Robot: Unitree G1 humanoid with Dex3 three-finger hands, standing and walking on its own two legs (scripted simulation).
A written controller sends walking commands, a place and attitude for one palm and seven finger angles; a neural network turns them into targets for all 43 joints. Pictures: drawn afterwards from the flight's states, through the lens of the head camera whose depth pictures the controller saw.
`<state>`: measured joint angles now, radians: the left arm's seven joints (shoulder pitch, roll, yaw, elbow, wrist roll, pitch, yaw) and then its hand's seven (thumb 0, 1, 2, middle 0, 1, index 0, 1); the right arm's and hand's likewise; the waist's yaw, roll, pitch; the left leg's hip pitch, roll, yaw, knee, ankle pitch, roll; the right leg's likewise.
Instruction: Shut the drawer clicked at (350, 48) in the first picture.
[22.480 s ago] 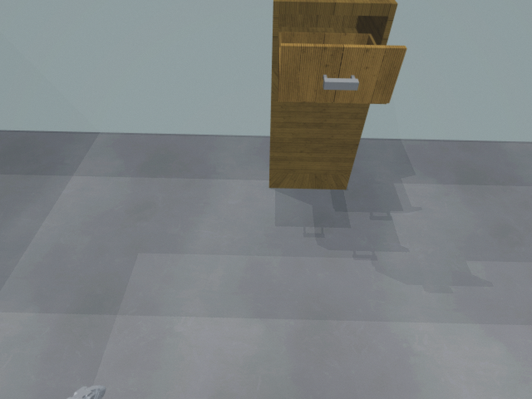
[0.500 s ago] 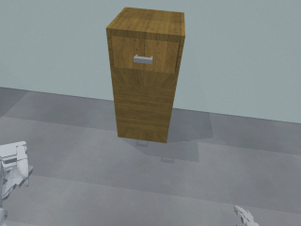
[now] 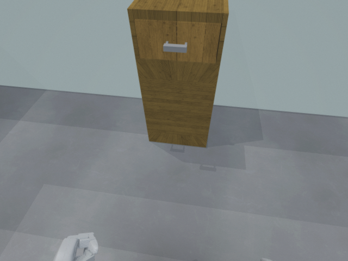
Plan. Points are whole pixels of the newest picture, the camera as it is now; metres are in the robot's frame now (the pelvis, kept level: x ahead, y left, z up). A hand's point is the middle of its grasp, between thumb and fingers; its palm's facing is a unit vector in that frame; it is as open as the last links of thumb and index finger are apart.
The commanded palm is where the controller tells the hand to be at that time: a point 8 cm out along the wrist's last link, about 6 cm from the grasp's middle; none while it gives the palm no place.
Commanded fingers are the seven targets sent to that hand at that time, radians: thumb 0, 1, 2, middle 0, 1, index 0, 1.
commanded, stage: let the arm hang, fingers relaxed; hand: left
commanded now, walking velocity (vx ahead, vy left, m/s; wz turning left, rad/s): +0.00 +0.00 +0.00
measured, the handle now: (175, 45) +0.96 +0.03 +0.02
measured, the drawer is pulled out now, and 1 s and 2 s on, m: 0.00 0.00 0.00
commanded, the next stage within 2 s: look to check the result in 0.90 s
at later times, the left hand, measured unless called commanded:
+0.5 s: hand out of the picture +0.00 +0.20 -0.15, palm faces +0.01 -0.97 -0.23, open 6.5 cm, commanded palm none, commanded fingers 0.00 0.90 0.90 -0.20 -0.30 -0.20 -0.30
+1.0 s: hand out of the picture +0.01 +0.17 -0.15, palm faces +0.03 -0.98 -0.19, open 7.3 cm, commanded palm none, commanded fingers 0.00 0.90 0.90 -0.20 -0.30 -0.20 -0.30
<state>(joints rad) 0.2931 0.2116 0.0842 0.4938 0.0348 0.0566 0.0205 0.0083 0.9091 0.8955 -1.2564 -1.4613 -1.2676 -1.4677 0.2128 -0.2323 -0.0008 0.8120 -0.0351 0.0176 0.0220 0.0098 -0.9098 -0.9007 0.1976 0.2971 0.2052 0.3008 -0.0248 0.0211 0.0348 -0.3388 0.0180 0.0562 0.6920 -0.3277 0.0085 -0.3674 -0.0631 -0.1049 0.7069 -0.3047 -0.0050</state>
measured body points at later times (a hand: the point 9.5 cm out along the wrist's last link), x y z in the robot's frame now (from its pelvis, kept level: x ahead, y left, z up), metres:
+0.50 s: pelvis +0.01 +0.01 +0.03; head +0.02 +0.00 +0.47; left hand +0.00 +0.25 -0.13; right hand +0.01 -0.21 -0.14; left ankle +0.02 +0.12 -0.72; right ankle +0.03 -0.11 -0.72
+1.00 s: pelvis +0.02 +0.00 +0.03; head +0.03 -0.01 +0.48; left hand +0.01 +0.22 -0.13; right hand -0.02 -0.19 -0.14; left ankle +0.02 +0.12 -0.72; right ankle +0.03 -0.11 -0.72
